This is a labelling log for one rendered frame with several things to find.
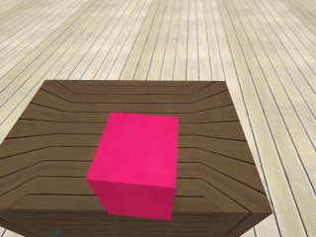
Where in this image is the pedestal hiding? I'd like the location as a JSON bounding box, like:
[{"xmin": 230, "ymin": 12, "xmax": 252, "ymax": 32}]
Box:
[{"xmin": 0, "ymin": 79, "xmax": 273, "ymax": 237}]

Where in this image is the carton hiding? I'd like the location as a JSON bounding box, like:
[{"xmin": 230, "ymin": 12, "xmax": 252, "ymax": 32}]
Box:
[{"xmin": 86, "ymin": 112, "xmax": 179, "ymax": 221}]

